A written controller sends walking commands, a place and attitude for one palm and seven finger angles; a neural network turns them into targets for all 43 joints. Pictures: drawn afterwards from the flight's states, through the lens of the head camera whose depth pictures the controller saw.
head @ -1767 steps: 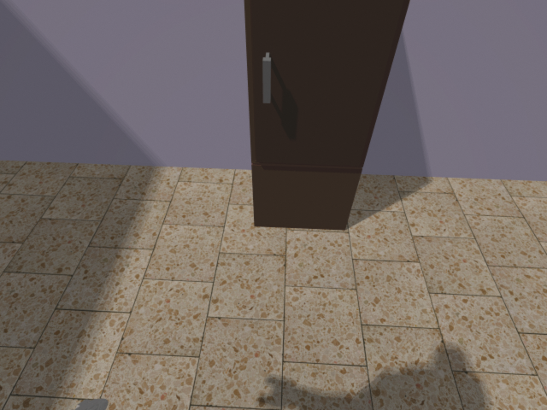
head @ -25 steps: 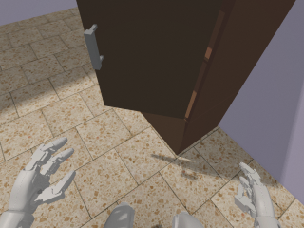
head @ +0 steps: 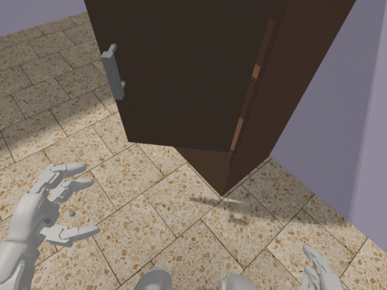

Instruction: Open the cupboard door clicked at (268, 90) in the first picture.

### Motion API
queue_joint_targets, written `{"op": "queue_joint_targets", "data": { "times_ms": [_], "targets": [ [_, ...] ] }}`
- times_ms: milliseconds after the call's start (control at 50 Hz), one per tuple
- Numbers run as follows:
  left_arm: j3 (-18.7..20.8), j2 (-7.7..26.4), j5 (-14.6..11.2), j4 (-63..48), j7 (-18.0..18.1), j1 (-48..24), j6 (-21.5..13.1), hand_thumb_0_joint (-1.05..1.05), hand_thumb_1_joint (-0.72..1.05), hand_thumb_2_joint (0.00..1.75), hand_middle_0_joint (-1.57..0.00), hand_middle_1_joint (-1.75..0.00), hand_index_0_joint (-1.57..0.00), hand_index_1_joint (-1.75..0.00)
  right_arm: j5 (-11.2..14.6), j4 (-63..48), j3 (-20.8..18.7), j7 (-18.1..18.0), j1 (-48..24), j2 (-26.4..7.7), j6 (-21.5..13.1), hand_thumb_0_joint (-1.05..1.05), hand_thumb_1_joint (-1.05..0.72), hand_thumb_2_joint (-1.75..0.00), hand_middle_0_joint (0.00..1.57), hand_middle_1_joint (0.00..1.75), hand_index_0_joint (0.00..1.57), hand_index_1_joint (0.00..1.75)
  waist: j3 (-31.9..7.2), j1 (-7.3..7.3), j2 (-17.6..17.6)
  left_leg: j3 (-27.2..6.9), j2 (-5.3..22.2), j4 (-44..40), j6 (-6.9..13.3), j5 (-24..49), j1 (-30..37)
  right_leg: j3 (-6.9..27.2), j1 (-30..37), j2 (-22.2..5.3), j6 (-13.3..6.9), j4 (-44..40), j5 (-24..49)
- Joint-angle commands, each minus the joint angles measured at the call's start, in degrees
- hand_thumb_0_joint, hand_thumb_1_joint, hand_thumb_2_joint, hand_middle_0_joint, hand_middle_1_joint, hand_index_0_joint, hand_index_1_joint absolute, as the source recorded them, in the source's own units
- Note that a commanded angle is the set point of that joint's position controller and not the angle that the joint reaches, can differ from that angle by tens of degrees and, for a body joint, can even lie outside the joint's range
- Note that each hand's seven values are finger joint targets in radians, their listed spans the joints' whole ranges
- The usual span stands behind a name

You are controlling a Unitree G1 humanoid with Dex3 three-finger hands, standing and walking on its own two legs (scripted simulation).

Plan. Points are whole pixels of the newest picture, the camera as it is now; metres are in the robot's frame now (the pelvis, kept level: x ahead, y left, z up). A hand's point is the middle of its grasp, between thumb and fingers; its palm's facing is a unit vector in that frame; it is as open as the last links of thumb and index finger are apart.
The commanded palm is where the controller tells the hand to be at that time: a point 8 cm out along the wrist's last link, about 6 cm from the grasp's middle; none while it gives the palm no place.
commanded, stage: raise the hand with hooked fingers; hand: left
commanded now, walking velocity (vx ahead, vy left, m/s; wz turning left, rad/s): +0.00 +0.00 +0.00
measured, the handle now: (116, 72) +0.61 +0.24 +0.08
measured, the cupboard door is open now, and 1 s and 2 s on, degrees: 44 44 44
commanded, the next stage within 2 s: move the hooked fingers beside the handle in 1.10 s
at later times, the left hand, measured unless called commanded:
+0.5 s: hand (49, 181) +0.29 +0.28 +0.08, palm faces -0.03 -1.00 -0.04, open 13.9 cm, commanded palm +0.27 +0.33 +0.09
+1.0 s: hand (60, 170) +0.30 +0.26 +0.09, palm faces -0.03 -1.00 -0.04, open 14.0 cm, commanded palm +0.28 +0.31 +0.10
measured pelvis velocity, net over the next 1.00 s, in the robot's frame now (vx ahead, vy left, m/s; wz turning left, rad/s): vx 0.02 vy -0.01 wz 0.00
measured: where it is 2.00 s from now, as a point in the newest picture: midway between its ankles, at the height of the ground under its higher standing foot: outside the picture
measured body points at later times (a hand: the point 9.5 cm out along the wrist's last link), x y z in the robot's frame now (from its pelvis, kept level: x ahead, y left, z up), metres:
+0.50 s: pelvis +0.01 +0.01 +0.02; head +0.07 +0.03 +0.46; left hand +0.28 +0.33 +0.09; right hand +0.19 -0.22 -0.05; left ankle +0.03 +0.10 -0.67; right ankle +0.03 -0.12 -0.67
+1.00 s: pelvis +0.02 -0.01 +0.02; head +0.07 +0.00 +0.47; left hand +0.30 +0.32 +0.10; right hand +0.16 -0.26 -0.05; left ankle +0.03 +0.10 -0.67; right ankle +0.03 -0.12 -0.67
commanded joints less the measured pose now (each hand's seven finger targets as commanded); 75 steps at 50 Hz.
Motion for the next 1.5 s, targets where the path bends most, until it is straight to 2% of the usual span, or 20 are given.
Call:
{"op": "queue_joint_targets", "data": {
  "times_ms": [0,80,180,440,520,540,580,640,680,860,900,1060,1080,1180,1280,1340,1360,1400,1420,1480],
  "targets": [
    [6.91,12.08,-1.63,-12.25,0.89,-6.59,-3.02,0.0,-0.29,0.39,-0.29,-1.07,-0.29,-1.07,0.15,-9.76,-3.0,-0.58,-3.0,-7.42,-3.35,0.0,-0.9,-0.9,0.2,0.3,0.2,0.3,-12.27,1.37,4.75,-3.68,-1.74,-12.97,-0.35,10.69,11.85,0.74,6.73,2.53,-1.2,-9.07,5.23],
    [6.57,12.55,-1.4,-12.38,0.47,-8.58,-1.82,0.0,-0.38,0.35,-0.29,-1.12,-0.29,-1.12,0.16,-10.29,-2.78,-0.44,-2.7,-7.68,-2.75,0.0,-0.9,-0.9,0.2,0.3,0.2,0.3,-12.42,1.17,6.69,-3.96,-1.54,-13.71,-0.72,13.14,14.23,0.4,7.2,2.79,-1.41,-9.31,7.64],
    [7.22,13.4,-1.56,-9.75,-0.83,-11.48,0.29,0.0,-0.5,0.3,-0.3,-1.2,-0.3,-1.2,0.12,-10.71,-2.51,-0.48,-2.3,-8.0,-1.81,0.0,-0.9,-0.9,0.2,0.3,0.2,0.3,-12.31,0.76,5.22,-4.13,-1.39,-14.07,-1.03,16.04,15.47,0.04,8.14,3.09,-1.36,-9.87,10.54],
    [10.33,18.6,-2.04,-4.62,-4.24,-22.17,2.73,0.0,-0.5,0.3,-0.3,-1.2,-0.3,-1.2,0.11,-10.37,-1.77,-1.34,-2.37,-8.35,-0.51,0.0,-0.9,-0.9,0.2,0.3,0.2,0.3,-13.85,1.02,5.11,-4.12,-1.42,-15.25,-1.12,19.13,18.26,0.35,11.04,3.29,-1.86,-11.55,13.33],
    [11.06,19.73,-2.08,-2.53,-4.8,-24.33,3.21,0.0,-0.5,0.3,-0.3,-1.2,-0.3,-1.2,0.28,-10.06,-1.66,-1.46,-2.22,-8.32,-0.1,0.0,-0.9,-0.9,0.2,0.3,0.2,0.3,-14.06,1.05,6.87,-3.95,-1.42,-16.26,-1.22,18.7,19.23,0.46,11.18,3.03,-1.69,-12.55,12.86],
    [11.56,20.6,-2.27,-1.27,-5.06,-25.11,3.49,0.0,-0.5,0.3,-0.3,-1.2,-0.3,-1.2,0.14,-10.04,-1.48,-1.5,-2.15,-8.47,0.03,0.0,-0.9,-0.9,0.2,0.3,0.2,0.3,-12.86,1.01,6.01,-3.93,-1.48,-16.27,-1.09,18.44,18.54,0.5,11.58,3.27,-1.98,-12.73,13.02],
    [11.9,21.1,-2.13,-0.08,-5.42,-25.62,3.52,0.0,-0.5,0.3,-0.3,-1.2,-0.3,-1.2,0.33,-9.89,-1.63,-1.6,-1.76,-8.54,0.32,0.0,-0.9,-0.9,0.2,0.3,0.2,0.3,-13.72,0.9,5.36,-3.73,-1.45,-16.71,-0.95,18.9,19.1,0.67,12.24,3.12,-1.75,-13.27,13.61],
    [10.85,19.07,-2.74,2.98,-6.39,-23.45,4.03,0.0,-0.5,0.3,-0.3,-1.2,-0.3,-1.2,0.35,-10.43,-1.77,-1.38,-1.63,-8.51,0.48,0.0,-0.9,-0.9,0.2,0.3,0.2,0.3,-12.46,1.01,2.82,-3.12,-1.73,-16.64,-0.58,18.1,17.63,0.91,12.82,3.17,-1.72,-13.9,13.84],
    [10.92,19.39,-2.65,2.09,-6.51,-23.58,3.73,0.0,-0.5,0.3,-0.3,-1.2,-0.3,-1.2,0.39,-10.52,-1.98,-1.11,-1.42,-8.62,0.65,0.0,-0.9,-0.9,0.2,0.3,0.2,0.3,-13.94,1.32,3.88,-2.89,-1.74,-16.62,-0.66,20.2,18.3,0.96,13.67,2.93,-1.62,-13.6,15.92],
    [12.87,21.82,-2.32,0.26,-4.83,-25.48,1.08,0.0,-0.5,0.3,-0.3,-1.2,-0.3,-1.2,0.14,-10.6,-1.96,-1.08,-1.33,-8.33,1.23,0.0,-0.9,-0.9,0.2,0.3,0.2,0.3,-13.92,1.08,5.12,-1.95,-1.99,-16.56,-0.27,16.89,17.21,2.37,14.6,2.9,-1.45,-14.37,13.82],
    [12.05,20.61,-2.33,-0.01,-4.88,-24.88,0.81,0.0,-0.5,0.3,-0.3,-1.2,-0.3,-1.2,0.36,-10.44,-2.08,-1.23,-1.42,-8.1,1.18,0.0,-0.9,-0.9,0.2,0.3,0.2,0.3,-13.81,0.91,5.76,-1.84,-1.99,-16.48,-0.25,17.28,17.71,2.37,14.38,2.79,-1.34,-14.44,14.42],
    [11.51,20.28,-2.71,2.17,-5.58,-25.37,1.49,0.0,-0.5,0.3,-0.3,-1.2,-0.3,-1.2,0.43,-10.34,-1.83,-1.52,-1.56,-8.11,1.33,0.0,-0.9,-0.9,0.2,0.3,0.2,0.3,-12.97,0.52,2.8,-1.5,-2.11,-16.1,0.03,15.95,15.98,3.21,15.23,2.68,-0.97,-15.12,14.56],
    [11.11,20.06,-2.59,1.56,-5.6,-25.75,1.22,0.0,-0.5,0.3,-0.3,-1.2,-0.3,-1.2,0.51,-10.16,-1.83,-1.52,-1.79,-8.03,1.23,0.0,-0.9,-0.9,0.2,0.3,0.2,0.3,-13.21,0.57,4.38,-1.46,-2.18,-16.08,-0.01,15.87,16.17,3.31,15.26,2.51,-1.03,-15.13,14.43],
    [11.26,19.99,-2.52,2.87,-5.69,-25.35,1.13,0.0,-0.5,0.3,-0.3,-1.2,-0.3,-1.2,0.5,-10.12,-1.81,-1.55,-1.74,-7.97,1.23,0.0,-0.9,-0.9,0.2,0.3,0.2,0.3,-12.84,0.55,3.11,-1.4,-2.19,-15.96,0.03,15.46,15.52,3.44,15.17,2.44,-0.89,-15.14,14.22],
    [9.66,21.26,-1.02,7.19,-5.33,-37.91,0.68,0.0,-0.5,0.3,-0.3,-1.2,-0.3,-1.2,0.54,-8.4,-1.43,-2.41,-1.13,-8.35,1.67,0.0,-0.9,-0.9,0.2,0.3,0.2,0.3,-11.22,-1.42,3.24,-1.69,-2.03,-15.55,0.05,11.33,14.4,3.97,12.13,2.31,-0.83,-15.29,9.55],
    [8.73,21.82,-0.32,9.16,-5.72,-42.4,0.26,0.0,-0.5,0.3,-0.3,-1.2,-0.3,-1.2,0.47,-7.63,-1.45,-2.73,-0.45,-8.52,1.79,0.0,-0.9,-0.9,0.2,0.3,0.2,0.3,-13.33,-1.62,4.14,-1.76,-1.91,-14.92,0.19,12.51,15.32,4.17,12.19,2.31,-1.1,-14.67,10.79],
    [9.72,23.08,0.02,10.64,-5.8,-42.93,0.24,0.0,-0.5,0.3,-0.3,-1.2,-0.3,-1.2,0.47,-7.34,-1.53,-2.75,-0.11,-8.61,2.04,0.0,-0.9,-0.9,0.2,0.3,0.2,0.3,-14.84,-1.4,3.86,-1.76,-1.92,-14.89,0.18,13.08,15.44,4.31,12.81,2.21,-1.0,-14.53,11.52],
    [11.33,25.26,0.44,15.13,-5.95,-43.59,0.55,0.0,-0.5,0.3,-0.3,-1.2,-0.3,-1.2,0.47,-6.97,-1.39,-2.7,0.14,-8.84,2.59,0.0,-0.9,-0.9,0.2,0.3,0.2,0.3,-14.54,-1.11,1.73,-1.44,-1.9,-14.53,0.19,12.63,12.97,4.9,14.04,1.97,-0.78,-14.66,11.29],
    [11.53,26.01,0.8,17.09,-6.03,-44.66,0.64,0.0,-0.5,0.3,-0.3,-1.2,-0.3,-1.2,0.48,-6.86,-1.29,-2.68,0.12,-8.93,2.9,0.0,-0.9,-0.9,0.2,0.3,0.2,0.3,-13.43,-1.12,2.38,-1.36,-1.87,-14.55,0.16,12.12,12.01,4.92,13.45,1.91,-0.85,-14.65,10.61],
    [12.91,28.0,1.11,18.86,-6.76,-46.3,0.02,0.0,-0.5,0.3,-0.3,-1.2,-0.3,-1.2,0.35,-7.18,-1.41,-2.17,0.78,-8.89,3.66,0.0,-0.9,-0.9,0.2,0.3,0.2,0.3,-16.84,-0.07,5.07,-1.16,-2.0,-14.04,0.08,15.41,12.79,5.01,15.31,1.99,-1.2,-13.25,14.58]
  ]
}}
